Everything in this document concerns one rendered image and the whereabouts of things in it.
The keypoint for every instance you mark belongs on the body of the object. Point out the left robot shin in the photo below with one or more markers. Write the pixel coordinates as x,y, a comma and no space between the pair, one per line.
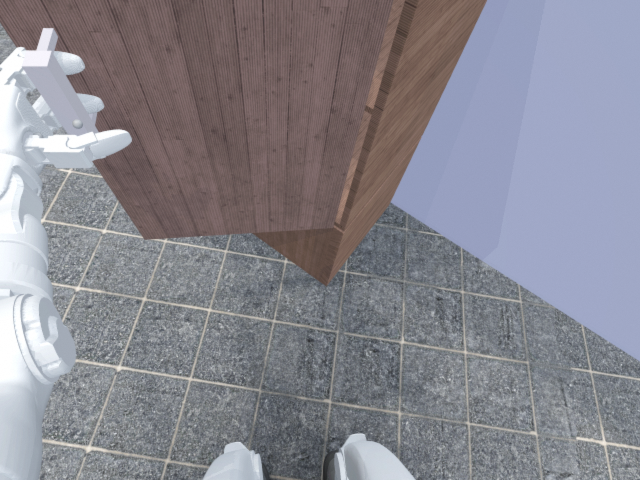
234,446

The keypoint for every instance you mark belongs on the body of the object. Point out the handle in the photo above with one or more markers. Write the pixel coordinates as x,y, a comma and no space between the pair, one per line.
46,74

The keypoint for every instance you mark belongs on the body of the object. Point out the left robot forearm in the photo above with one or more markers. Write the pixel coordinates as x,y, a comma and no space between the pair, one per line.
23,239

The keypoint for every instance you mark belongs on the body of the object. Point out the robot left hand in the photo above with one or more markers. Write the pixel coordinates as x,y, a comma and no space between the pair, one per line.
19,120

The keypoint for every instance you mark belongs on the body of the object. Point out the robot left thigh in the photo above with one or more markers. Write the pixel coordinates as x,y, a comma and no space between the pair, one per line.
236,465

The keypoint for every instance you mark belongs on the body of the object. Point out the left robot upper arm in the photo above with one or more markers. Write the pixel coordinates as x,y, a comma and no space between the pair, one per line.
35,349

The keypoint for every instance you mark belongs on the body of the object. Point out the cupboard door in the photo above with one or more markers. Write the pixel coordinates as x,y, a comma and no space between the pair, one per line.
243,114

